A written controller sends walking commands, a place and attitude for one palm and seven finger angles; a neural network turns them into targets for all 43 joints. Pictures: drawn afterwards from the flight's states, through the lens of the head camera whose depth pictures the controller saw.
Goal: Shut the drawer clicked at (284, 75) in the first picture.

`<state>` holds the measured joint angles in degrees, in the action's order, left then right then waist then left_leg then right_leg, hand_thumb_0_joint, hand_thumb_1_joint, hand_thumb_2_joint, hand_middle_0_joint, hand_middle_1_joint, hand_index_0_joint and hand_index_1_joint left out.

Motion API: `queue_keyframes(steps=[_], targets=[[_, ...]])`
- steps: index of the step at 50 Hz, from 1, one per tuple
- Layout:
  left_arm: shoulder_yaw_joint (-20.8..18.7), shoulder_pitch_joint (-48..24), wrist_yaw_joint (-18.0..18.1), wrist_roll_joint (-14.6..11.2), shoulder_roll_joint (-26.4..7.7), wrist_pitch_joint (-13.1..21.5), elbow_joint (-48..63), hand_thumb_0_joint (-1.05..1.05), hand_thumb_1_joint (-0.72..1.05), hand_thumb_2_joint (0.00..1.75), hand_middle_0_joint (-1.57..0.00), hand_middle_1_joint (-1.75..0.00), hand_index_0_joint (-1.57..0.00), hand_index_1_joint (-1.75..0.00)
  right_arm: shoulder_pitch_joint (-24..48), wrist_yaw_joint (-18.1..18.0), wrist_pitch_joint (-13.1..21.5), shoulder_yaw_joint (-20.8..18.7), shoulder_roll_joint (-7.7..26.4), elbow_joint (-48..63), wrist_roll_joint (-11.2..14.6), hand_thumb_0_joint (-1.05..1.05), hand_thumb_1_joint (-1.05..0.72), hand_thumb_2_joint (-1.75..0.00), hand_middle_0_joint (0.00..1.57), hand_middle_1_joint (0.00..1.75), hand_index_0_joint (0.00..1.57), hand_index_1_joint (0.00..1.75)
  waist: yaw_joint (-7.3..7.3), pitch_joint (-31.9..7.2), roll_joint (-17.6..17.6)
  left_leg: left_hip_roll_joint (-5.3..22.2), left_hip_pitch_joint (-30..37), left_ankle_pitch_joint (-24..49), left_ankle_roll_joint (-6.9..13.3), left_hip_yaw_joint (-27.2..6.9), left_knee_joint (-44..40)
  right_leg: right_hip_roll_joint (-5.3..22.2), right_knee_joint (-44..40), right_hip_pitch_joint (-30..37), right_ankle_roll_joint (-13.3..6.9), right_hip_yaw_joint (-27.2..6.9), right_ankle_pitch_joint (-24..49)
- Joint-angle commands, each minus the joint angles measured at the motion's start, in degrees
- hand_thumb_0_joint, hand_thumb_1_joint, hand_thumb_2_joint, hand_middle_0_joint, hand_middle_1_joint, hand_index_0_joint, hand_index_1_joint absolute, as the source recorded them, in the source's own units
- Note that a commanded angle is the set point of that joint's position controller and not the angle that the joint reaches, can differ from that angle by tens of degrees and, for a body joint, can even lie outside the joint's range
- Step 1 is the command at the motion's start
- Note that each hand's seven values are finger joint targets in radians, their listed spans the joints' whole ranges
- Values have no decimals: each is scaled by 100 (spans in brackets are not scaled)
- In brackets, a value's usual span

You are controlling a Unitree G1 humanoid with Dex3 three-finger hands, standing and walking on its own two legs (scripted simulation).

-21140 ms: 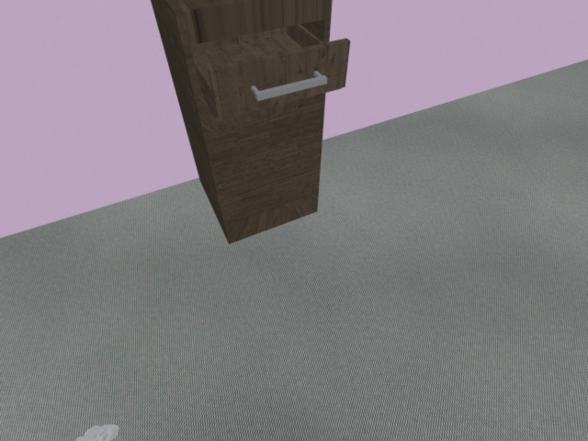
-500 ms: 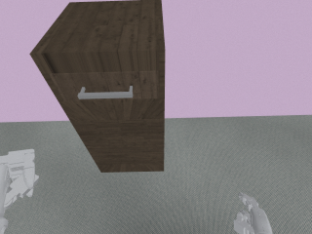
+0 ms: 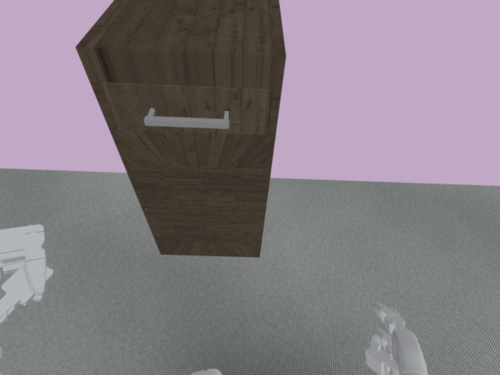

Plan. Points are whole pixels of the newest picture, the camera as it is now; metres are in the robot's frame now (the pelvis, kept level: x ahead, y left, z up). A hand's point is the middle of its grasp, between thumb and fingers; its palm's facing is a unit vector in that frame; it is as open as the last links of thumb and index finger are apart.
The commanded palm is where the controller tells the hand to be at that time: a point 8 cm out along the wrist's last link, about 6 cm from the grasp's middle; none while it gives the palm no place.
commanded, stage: step back with the hand held close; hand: left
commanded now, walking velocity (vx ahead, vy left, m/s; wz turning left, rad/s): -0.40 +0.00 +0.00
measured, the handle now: (188, 117) +0.65 +0.20 +0.01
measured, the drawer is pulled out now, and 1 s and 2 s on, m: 0.00 0.00 0.00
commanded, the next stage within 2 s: stop stepping back and stand still in 0.76 s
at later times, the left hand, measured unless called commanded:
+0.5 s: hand out of the picture +0.12 +0.26 +0.17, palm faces +0.38 -0.82 -0.43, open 3.3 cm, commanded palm +0.04 +0.30 +0.19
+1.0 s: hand out of the picture +0.00 +0.22 +0.19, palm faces +0.26 -0.86 -0.45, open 3.3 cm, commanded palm -0.04 +0.27 +0.19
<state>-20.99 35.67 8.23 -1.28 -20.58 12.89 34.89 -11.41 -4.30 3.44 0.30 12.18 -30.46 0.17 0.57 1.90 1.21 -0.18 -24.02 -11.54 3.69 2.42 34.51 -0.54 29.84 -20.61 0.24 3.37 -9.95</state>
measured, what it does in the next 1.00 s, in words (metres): walks backwards: left foot, then right foot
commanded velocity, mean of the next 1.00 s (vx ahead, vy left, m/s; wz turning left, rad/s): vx -0.28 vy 0.01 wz -0.02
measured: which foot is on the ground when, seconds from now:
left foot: down 0.00-0.34, up 0.36-0.44, down 0.46-0.86, up 0.88-1.00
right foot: down 0.00-0.48, up 0.50-0.84, down 0.86-1.00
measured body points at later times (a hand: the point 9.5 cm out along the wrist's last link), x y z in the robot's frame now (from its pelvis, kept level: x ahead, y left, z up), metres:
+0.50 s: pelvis -0.07 +0.01 +0.00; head -0.04 +0.05 +0.44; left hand +0.09 +0.30 +0.19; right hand +0.12 -0.23 -0.07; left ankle +0.00 +0.09 -0.73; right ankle +0.01 -0.13 -0.72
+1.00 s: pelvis -0.20 +0.00 +0.01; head -0.20 +0.03 +0.46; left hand -0.02 +0.27 +0.21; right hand -0.08 -0.25 -0.08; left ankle -0.15 +0.10 -0.70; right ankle -0.26 -0.11 -0.73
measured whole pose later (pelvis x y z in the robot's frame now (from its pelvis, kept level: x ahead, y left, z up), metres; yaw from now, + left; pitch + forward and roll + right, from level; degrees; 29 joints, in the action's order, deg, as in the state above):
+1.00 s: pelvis -0.20 +0.00 +0.01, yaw -5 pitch +2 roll -1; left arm -21.8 38.9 7.2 -3.1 -24.5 13.0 37.3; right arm -14.3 -3.5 3.5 0.7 10.9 -37.4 0.1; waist 0.0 -3.6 -2.1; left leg 0.0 -27.9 -16.8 -1.0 1.7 44.0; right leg -0.7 26.9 -10.7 -0.6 1.8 -18.7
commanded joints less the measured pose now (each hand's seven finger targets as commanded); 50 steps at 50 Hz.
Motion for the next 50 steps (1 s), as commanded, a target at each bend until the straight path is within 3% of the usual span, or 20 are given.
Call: queue_keyframes(steps=[1, 7, 10, 13, 16, 18, 22, 24, 25, 26, 28, 30, 36, 40, 41, 43, 44, 45, 46, 50], targets=[[-656, -187, 172, -36, -911, 436, 1145, 0, 90, 90, -140, -160, -140, -160, 451, -80, 347, -334, 792, 827, -39, 0, -90, -90, 20, 30, 20, 30, -150, -400, 324, 656, -874, -2140, 38, -1119, -1373, 202, -410, 769, -65, -848, -1336], [-987, -12, 93, 66, -1056, 577, 1220, 0, 90, 90, -140, -160, -140, -160, 571, -73, 458, -391, 785, 858, -75, 0, -90, -90, 20, 30, 20, 30, -49, -751, 880, 1325, -2169, -2469, 425, -1682, -2159, -336, 1397, 2304, 104, -644, 112], [-978, 158, 25, -40, -1026, 629, 1207, 0, 90, 90, -140, -160, -140, -160, 466, -25, 499, -414, 755, 758, -71, 0, -90, -90, 20, 30, 20, 30, -86, -825, 241, 1116, -1436, -1375, 331, -1496, -1585, -245, 835, 1827, 1, -878, 460], [-922, 35, -1, -101, -1081, 675, 1385, 0, 90, 90, -140, -160, -140, -160, 438, 21, 467, -428, 709, 657, -48, 0, -90, -90, 20, 30, 20, 30, -141, -1215, -63, 615, -465, -696, 3, -913, -725, 256, 155, 1126, -175, -1569, 1098], [-805, -44, 65, -138, -1148, 657, 1242, 0, 90, 90, -140, -160, -140, -160, 404, 72, 309, -464, 612, 584, -12, 0, -90, -90, 20, 30, 20, 30, -193, -922, -721, 5, 401, -1078, -364, -499, 901, 1294, -1191, -622, -722, -2531, -642], [-892, -171, 164, -140, -1226, 592, 1180, 0, 90, 90, -140, -160, -140, -160, 452, 78, 180, -475, 555, 519, -68, 0, -90, -90, 20, 30, 20, 30, -206, -848, -892, -125, 593, -942, -434, -537, 1791, 1634, -1490, -1067, -998, -2581, -241], [-832, -101, 158, -112, -1168, 539, 1118, 0, 90, 90, -140, -160, -140, -160, 505, -2, 48, -364, 512, 493, -39, 0, -90, -90, 20, 30, 20, 30, -252, -539, -262, 128, 672, -426, -274, -573, -810, 710, -589, -550, -349, -1381, 171], [-998, -162, 103, -4, -1355, 710, 1467, 0, 90, 90, -140, -160, -140, -160, 621, -37, 240, -444, 724, 640, -38, 0, -90, -90, 20, 30, 20, 30, -118, -995, 1524, 1587, -385, 101, 271, -1860, -2048, -385, 1524, 704, 100, -509, -479], [-1053, -95, 50, -24, -1332, 733, 1489, 0, 90, 90, -140, -160, -140, -160, 494, -15, 398, -455, 657, 655, -148, 0, -90, -90, 20, 30, 20, 30, -171, -1208, 1804, 2064, -855, -866, 517, -2563, -2644, -555, 2998, 899, 109, -642, -1511], [-1031, -172, 66, -68, -1250, 710, 1607, 0, 90, 90, -140, -160, -140, -160, 377, 11, 490, -483, 627, 579, -206, 0, -90, -90, 20, 30, 20, 30, -182, -1029, 1250, 2188, -724, -834, 675, -2667, -2521, -508, 3671, 365, 68, -922, -1704], [-833, -81, 98, -163, -1064, 678, 1695, 0, 90, 90, -140, -160, -140, -160, 315, 77, 624, -504, 634, 445, -174, 0, -90, -90, 20, 30, 20, 30, -83, -1223, 405, 1937, 920, 1079, 589, -1881, -1715, -285, 3178, -715, 65, -832, -1900], [-560, 126, 68, -177, -831, 618, 1513, 0, 90, 90, -140, -160, -140, -160, 244, 160, 697, -451, 599, 277, -162, 0, -90, -90, 20, 30, 20, 30, -82, -1255, 725, 1715, 1470, 1764, 467, -1491, -1745, -266, 2697, -758, 115, -513, -1969], [-544, -159, 55, -262, -1004, 449, 1454, 0, 90, 90, -140, -160, -140, -160, 373, 169, 743, -312, 551, 194, -209, 0, -90, -90, 20, 30, 20, 30, -102, -1220, 1289, 1397, 1386, -681, 84, -1224, -2819, -486, 1260, 187, -9, 9, -2187], [-796, 227, -28, -432, -1245, 475, 1513, 0, 90, 90, -140, -160, -140, -160, 353, 210, 545, -300, 536, 262, -274, 0, -90, -90, 20, 30, 20, 30, -23, -1477, 1378, 1072, 1243, -392, -499, -688, -2722, -429, -902, 1252, -251, 253, -1452], [-842, 269, -56, -468, -1350, 524, 1559, 0, 90, 90, -140, -160, -140, -160, 301, 217, 466, -292, 527, 275, -252, 0, -90, -90, 20, 30, 20, 30, -35, -1420, 934, 798, 1423, -210, -624, -395, -2111, -152, -1567, 1114, -350, 43, -1092], [-1160, 285, 2, -496, -1729, 615, 1591, 0, 90, 90, -140, -160, -140, -160, 379, 202, 330, -242, 424, 249, -192, 0, -90, -90, 20, 30, 20, 30, -61, -1258, -588, 265, 1787, -512, -725, -167, 595, 1681, -2306, -668, -889, -1197, -537], [-1110, 143, 42, -464, -1696, 538, 1540, 0, 90, 90, -140, -160, -140, -160, 561, 150, 412, -209, 458, 412, -154, 0, -90, -90, 20, 30, 20, 30, 50, -919, -1088, -106, 1214, -1117, -729, -157, 1919, 2148, -2253, -1118, -1187, -1486, -810], [-890, 278, 2, -377, -1292, 316, 986, 0, 90, 90, -140, -160, -140, -160, 433, 130, 369, -298, 490, 266, -50, 0, -90, -90, 20, 30, 20, 30, -22, -717, -1537, -133, 263, -1104, -613, -465, 2591, 1948, -1854, -818, -1151, -1251, -704], [-786, 253, 9, -302, -1058, 200, 840, 0, 90, 90, -140, -160, -140, -160, 538, 95, 324, -273, 441, 325, 18, 0, -90, -90, 20, 30, 20, 30, -131, -486, -1287, 91, -139, -916, -520, -534, 2476, 1703, -1467, -388, -997, -983, -58], [-665, -113, 162, -143, -989, 148, 726, 0, 90, 90, -140, -160, -140, -160, 459, -139, 473, -191, 598, 302, 31, 0, -90, -90, 20, 30, 20, 30, -188, -293, -246, 192, 890, -268, -287, -171, -885, 1132, -862, 194, -454, -659, -63]])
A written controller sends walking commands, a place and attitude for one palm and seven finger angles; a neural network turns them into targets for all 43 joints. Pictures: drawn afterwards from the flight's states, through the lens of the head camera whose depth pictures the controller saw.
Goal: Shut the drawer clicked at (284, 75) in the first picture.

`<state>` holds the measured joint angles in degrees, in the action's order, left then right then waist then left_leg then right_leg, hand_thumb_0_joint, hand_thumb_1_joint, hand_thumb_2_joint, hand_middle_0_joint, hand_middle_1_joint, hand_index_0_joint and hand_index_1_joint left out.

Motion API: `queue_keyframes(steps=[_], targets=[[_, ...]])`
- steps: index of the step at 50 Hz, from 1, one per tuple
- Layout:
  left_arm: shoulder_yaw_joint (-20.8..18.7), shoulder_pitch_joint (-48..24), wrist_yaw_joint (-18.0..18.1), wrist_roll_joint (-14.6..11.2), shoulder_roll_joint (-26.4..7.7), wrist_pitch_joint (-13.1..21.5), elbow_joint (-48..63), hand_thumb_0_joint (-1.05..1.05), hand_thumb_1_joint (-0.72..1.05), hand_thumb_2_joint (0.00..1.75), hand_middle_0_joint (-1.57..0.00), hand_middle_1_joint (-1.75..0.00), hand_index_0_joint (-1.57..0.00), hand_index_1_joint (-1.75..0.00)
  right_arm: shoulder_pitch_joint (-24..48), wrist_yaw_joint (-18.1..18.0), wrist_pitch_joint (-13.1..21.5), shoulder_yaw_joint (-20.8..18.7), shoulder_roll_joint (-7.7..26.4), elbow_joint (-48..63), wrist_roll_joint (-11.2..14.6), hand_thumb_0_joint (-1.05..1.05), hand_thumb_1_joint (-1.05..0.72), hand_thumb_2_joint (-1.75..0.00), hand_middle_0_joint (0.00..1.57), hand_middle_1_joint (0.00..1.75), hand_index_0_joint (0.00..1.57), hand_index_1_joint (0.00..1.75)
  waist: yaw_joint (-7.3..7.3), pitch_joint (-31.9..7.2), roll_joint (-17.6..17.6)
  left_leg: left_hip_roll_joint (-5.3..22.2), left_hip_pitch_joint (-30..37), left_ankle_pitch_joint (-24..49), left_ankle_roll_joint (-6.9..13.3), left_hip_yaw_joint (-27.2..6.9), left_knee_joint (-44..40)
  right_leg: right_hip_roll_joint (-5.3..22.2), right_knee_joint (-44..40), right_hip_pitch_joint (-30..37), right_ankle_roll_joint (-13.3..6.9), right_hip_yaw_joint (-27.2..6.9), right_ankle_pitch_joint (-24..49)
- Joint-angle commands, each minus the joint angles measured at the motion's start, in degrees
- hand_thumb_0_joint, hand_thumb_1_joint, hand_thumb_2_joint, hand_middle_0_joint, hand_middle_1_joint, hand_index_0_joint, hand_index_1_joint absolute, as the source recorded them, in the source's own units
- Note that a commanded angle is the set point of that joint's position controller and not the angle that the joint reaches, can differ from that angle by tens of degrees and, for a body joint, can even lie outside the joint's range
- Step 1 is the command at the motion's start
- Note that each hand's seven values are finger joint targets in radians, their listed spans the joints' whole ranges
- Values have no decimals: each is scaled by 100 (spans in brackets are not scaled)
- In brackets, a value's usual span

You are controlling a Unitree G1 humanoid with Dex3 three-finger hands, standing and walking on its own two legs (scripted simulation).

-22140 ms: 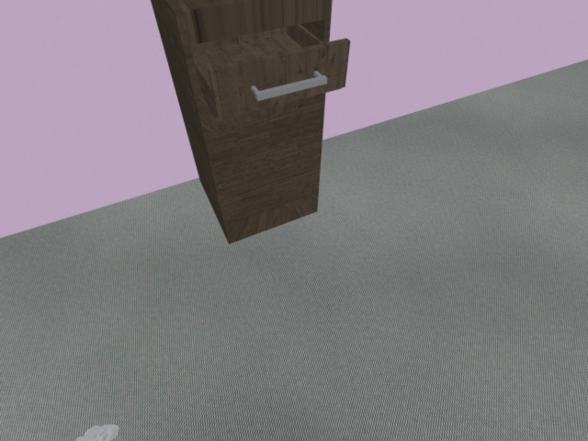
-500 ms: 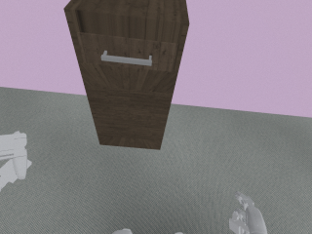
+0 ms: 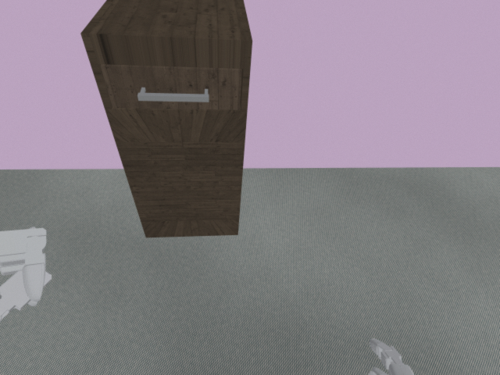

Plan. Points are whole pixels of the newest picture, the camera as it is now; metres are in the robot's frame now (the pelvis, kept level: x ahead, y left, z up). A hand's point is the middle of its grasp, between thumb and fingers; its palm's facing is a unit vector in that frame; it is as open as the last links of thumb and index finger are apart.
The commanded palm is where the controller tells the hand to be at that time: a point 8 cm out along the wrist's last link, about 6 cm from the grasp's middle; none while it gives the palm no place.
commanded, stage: stop stepping back and stand still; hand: left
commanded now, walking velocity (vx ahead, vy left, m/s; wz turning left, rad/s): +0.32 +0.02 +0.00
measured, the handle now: (174, 94) +0.83 +0.27 +0.01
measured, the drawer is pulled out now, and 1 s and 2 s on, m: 0.00 0.00 0.00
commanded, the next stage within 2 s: let the arm hang, fingers relaxed in 0.66 s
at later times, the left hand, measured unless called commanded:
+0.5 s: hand out of the picture +0.11 +0.25 +0.17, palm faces +0.49 -0.79 -0.37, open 3.3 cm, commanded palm +0.05 +0.29 +0.18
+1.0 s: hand out of the picture +0.03 +0.21 -0.15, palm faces +0.05 -0.97 -0.24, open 3.1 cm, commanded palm none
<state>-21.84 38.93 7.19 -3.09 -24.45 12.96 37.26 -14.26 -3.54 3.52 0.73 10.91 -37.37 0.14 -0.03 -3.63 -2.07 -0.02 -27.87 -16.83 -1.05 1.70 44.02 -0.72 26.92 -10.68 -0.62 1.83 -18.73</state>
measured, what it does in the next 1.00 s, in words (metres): steps on the spot: left foot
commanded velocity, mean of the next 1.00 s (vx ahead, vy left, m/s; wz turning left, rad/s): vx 0.06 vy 0.00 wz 0.00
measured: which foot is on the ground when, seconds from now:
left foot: up 0.00-0.02, down 0.04-1.00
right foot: down 0.00-1.00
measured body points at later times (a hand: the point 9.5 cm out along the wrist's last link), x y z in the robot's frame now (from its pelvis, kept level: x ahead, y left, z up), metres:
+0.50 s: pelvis -0.06 +0.00 -0.01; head -0.08 +0.00 +0.44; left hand +0.08 +0.29 +0.19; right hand +0.11 -0.24 -0.09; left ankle -0.03 +0.13 -0.74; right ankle -0.05 -0.10 -0.74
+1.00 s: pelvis -0.07 +0.01 -0.01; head -0.06 +0.01 +0.44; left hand +0.03 +0.26 -0.13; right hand +0.07 -0.23 -0.13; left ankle -0.03 +0.13 -0.74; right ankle -0.05 -0.10 -0.74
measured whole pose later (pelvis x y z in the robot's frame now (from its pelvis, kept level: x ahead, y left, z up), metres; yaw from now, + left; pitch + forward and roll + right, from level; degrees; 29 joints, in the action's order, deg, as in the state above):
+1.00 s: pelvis -0.07 +0.01 -0.01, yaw +5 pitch -1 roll +0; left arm -0.4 14.6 0.3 2.3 -11.7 -3.5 -40.7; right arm -9.2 0.4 -0.3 0.0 13.7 -49.0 -1.4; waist -1.4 1.9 0.1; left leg 0.3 -18.7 -13.7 0.8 2.7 33.8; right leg 2.7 35.5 -15.2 0.2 4.2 -18.9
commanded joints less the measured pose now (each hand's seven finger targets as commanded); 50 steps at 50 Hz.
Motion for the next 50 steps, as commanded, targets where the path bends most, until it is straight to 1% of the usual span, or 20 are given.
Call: queue_keyframes(steps=[1, 3, 4, 6, 10, 11, 13, 14, 17, 19, 21, 24, 26, 32, 37, 38, 40, 44, 49, 50], targets=[[-518, -539, 281, 44, -587, 225, 688, 0, 90, 90, -140, -160, -140, -160, 669, -221, 571, -271, 803, 1009, 33, 0, -90, -90, 20, 30, 20, 30, -80, 133, 533, 391, 1535, 638, 301, -319, -2374, 840, -222, -551, -174, -417, 811], [-352, -573, 267, 46, -569, 286, 748, 0, 90, 90, -140, -160, -140, -160, 621, -233, 693, -348, 970, 1103, 89, 0, -90, -90, 20, 30, 20, 30, -10, -198, 822, 920, 1924, 1581, 500, -1026, -2277, 337, 178, -457, 100, -207, 738], [-463, -463, 249, 33, -680, 321, 952, 0, 90, 90, -140, -160, -140, -160, 535, -215, 726, -247, 774, 1020, 23, 0, -90, -90, 20, 30, 20, 30, -87, -382, 1448, 972, 2032, 1463, 400, -1512, -2693, 164, 531, -535, 126, 44, 233], [-468, -530, 249, 92, -695, 336, 1181, 0, 90, 90, -140, -160, -140, -160, 637, -178, 765, -236, 769, 994, -69, 0, -90, -90, 20, 30, 20, 30, -71, -60, 1562, 1252, 1427, 10, 543, -2046, -3408, 74, 1048, -464, 132, -88, -683], [-549, -58, 260, 125, -619, 243, 788, 0, 90, 90, -140, -160, -140, -160, 709, -111, 695, -284, 778, 1059, -48, 0, -90, -90, 20, 30, 20, 30, -48, 186, 992, 680, 182, -1689, 366, -1033, -3136, 38, -279, 630, -69, 162, -583], [-577, -43, 253, 133, -613, 235, 684, 0, 90, 90, -140, -160, -140, -160, 719, -109, 624, -331, 773, 1082, -58, 0, -90, -90, 20, 30, 20, 30, -66, 218, 890, 407, 47, -1740, 258, -724, -2607, 189, -559, 506, -217, -123, -1024], [-687, 16, 264, 116, -710, 201, 509, 0, 90, 90, -140, -160, -140, -160, 619, -88, 445, -442, 763, 1051, -35, 0, -90, -90, 20, 30, 20, 30, -5, 337, -897, -112, -214, -736, 119, -210, 299, 1630, -1862, -446, -998, -2515, -2827], [-635, -353, 255, 84, -662, 230, 632, 0, 90, 90, -140, -160, -140, -160, 589, -61, 417, -450, 792, 969, -48, 0, -90, -90, 20, 30, 20, 30, -56, 548, -1008, -48, -617, -393, 112, -236, 1283, 2007, -1907, -480, -1231, -2787, -2040], [-439, -740, 238, 132, -481, 296, 42, 0, 90, 90, -140, -160, -140, -160, 477, -82, 459, -299, 645, 856, -64, 0, -90, -90, 20, 30, 20, 30, -211, 445, -378, 313, 141, -276, 182, -210, 631, 1605, -1580, -1155, -831, -1428, -1743], [-283, -955, 254, 178, -459, 263, 89, 0, 90, 90, -140, -160, -140, -160, 708, -165, 519, -294, 660, 922, -43, 0, -90, -90, 20, 30, 20, 30, -107, 600, -562, 307, 841, -232, 276, 32, -447, 1482, -1461, -1420, -755, -1186, -1839], [-227, -1047, 306, 197, -445, 290, 434, 0, 90, 90, -140, -160, -140, -160, 678, -206, 612, -278, 676, 914, -70, 0, -90, -90, 20, 30, 20, 30, -82, 532, -18, 160, 1559, -97, 335, 223, -1520, 1203, -1087, -1350, -602, -982, -1458], [-380, -1029, 322, 173, -563, 368, 954, 0, 90, 90, -140, -160, -140, -160, 646, -193, 683, -300, 853, 1073, -57, 0, -90, -90, 20, 30, 20, 30, -18, 240, 996, 993, 1808, 546, 683, -1124, -2306, 310, 424, -1008, -26, -300, 163], [-442, -790, 261, 166, -498, 346, 647, 0, 90, 90, -140, -160, -140, -160, 654, -146, 664, -219, 696, 996, -14, 0, -90, -90, 20, 30, 20, 30, -56, 380, 1213, 1104, 953, -834, 653, -1294, -2877, 156, 546, -574, 96, -26, -253], [-457, -473, 233, 111, -423, 331, 494, 0, 90, 90, -140, -160, -140, -160, 607, -21, 688, -264, 662, 990, -6, 0, -90, -90, 20, 30, 20, 30, -59, 57, -80, 363, 1231, 701, 269, -190, -1549, 681, -570, -143, -128, -765, 1043], [-495, -333, 226, 54, -483, 298, 636, 0, 90, 90, -140, -160, -140, -160, 707, -11, 569, -243, 643, 1067, -7, 0, -90, -90, 20, 30, 20, 30, -49, -105, 300, 427, 1647, 1304, 228, -225, -1780, 584, -421, -143, -79, -486, 1459], [1785, -1108, -541, 548, 210, -484, -4079, 0, 90, 90, -140, -160, -140, -160, 910, 478, 909, -551, 1422, -316, 29, 0, -90, -90, 20, 30, 20, 30, -326, 108, 498, 641, 1527, 2394, 192, -304, -1037, 754, 610, -958, -76, -9, 1980], [1594, -1237, -675, 566, 560, -1213, -4410, 0, 90, 90, -132, -151, -132, -151, 384, 450, 189, -484, 1126, -252, -36, 0, -90, -90, 20, 30, 20, 30, -89, -180, 291, 782, 1153, 2313, 396, -509, -1298, 578, 744, -634, 16, 2, 1375], [1687, -1854, -700, 551, 331, -1207, -5830, 0, 90, 90, -116, -134, -116, -134, 447, 397, -100, -327, 988, -299, -144, 0, -90, -90, 20, 30, 20, 30, 1, -192, -1252, 381, 1034, 1617, 302, -369, -1006, 986, 182, -238, -247, -415, 2109], [1912, -2360, -621, 449, 414, -1333, -7730, 0, 90, 90, -96, -112, -96, -112, 420, 360, -314, -189, 797, -996, -185, 0, -90, -90, 20, 30, 20, 30, -6, 286, 750, 533, 1234, 1452, 295, -582, -1910, 687, -57, -306, -120, -266, 738], [1942, -2300, -619, 433, 429, -1337, -8068, 0, 90, 90, -92, -108, -92, -108, 420, 341, -326, -159, 788, -1138, -171, 0, -90, -90, 20, 30, 20, 30, 35, 363, 773, 546, 1117, 1168, 305, -642, -2065, 639, -189, -170, -106, -270, 523]])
